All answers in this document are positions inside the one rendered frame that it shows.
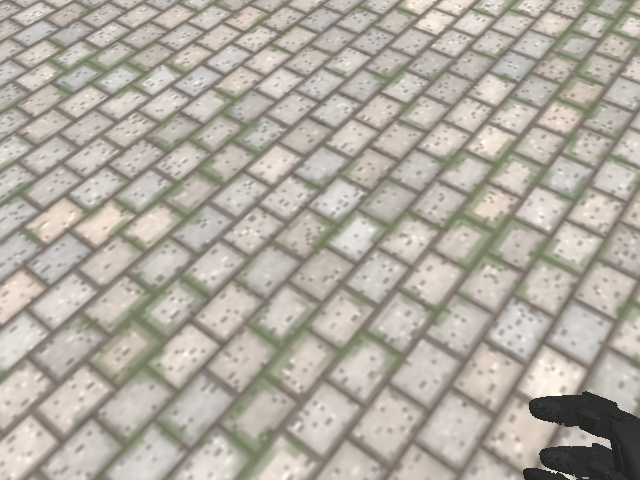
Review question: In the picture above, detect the robot right hand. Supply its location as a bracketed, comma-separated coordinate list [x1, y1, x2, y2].
[523, 391, 640, 480]

